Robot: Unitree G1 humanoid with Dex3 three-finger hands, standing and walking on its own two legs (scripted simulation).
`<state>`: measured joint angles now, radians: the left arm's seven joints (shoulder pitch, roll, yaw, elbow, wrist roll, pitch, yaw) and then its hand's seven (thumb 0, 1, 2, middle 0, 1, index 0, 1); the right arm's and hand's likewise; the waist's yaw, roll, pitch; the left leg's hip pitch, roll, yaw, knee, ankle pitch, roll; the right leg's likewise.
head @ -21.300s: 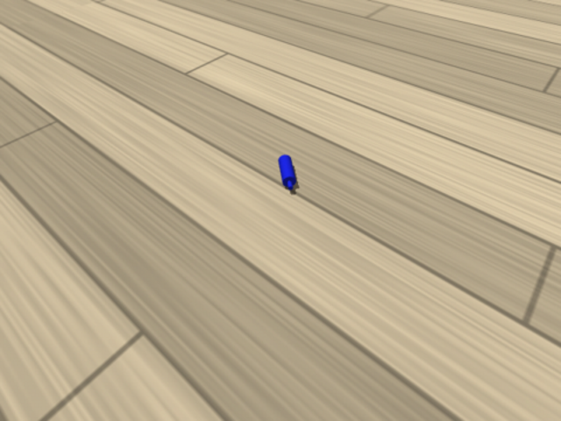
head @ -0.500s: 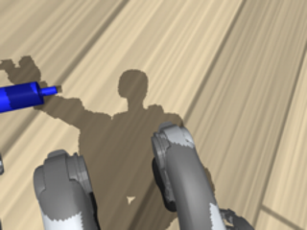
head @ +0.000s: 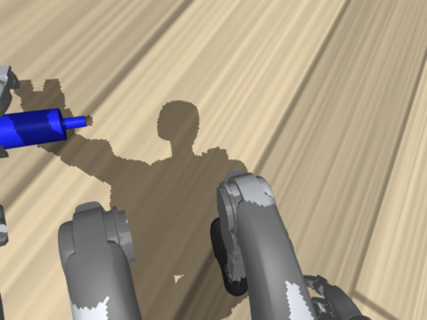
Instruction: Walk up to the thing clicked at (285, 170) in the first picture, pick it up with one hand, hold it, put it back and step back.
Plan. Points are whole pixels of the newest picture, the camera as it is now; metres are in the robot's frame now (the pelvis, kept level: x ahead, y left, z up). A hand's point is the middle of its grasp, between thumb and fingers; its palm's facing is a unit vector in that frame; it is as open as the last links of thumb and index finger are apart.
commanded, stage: rest palm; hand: left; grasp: from above
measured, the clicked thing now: (28, 128) +0.50 +0.30 -0.29
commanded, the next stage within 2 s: close in 0.82 s
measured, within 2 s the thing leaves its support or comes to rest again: neither
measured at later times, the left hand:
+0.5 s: hand (10, 121) +0.49 +0.32 -0.23, palm faces -0.39 -0.10 -0.91, open 14.2 cm
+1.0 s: hand (10, 133) +0.47 +0.32 -0.25, palm faces -0.43 -0.12 -0.89, open 14.0 cm
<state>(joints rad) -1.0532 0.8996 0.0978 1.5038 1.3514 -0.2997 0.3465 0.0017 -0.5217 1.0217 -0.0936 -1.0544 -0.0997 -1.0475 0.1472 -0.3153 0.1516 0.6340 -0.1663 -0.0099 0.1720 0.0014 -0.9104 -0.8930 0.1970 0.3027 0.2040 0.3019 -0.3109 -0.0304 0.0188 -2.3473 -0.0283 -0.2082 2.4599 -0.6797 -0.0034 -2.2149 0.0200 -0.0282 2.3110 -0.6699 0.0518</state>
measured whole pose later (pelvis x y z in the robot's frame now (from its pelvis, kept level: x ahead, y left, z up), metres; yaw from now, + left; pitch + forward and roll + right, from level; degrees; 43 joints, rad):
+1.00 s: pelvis +0.00 +0.00 -0.03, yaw -4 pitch +27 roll -16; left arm -1.06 1.06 0.12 1.68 1.38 -0.32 0.54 0.00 -0.53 1.05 -0.10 -0.99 -0.08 -1.01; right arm 0.12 -0.32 0.27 0.65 -0.27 -0.14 0.22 0.00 -0.90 -0.90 0.20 0.30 0.20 0.30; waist -0.37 -0.12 0.12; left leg -2.36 -0.01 -0.28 2.59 -0.73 -0.01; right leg -2.22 0.06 -0.08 2.38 -0.67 0.06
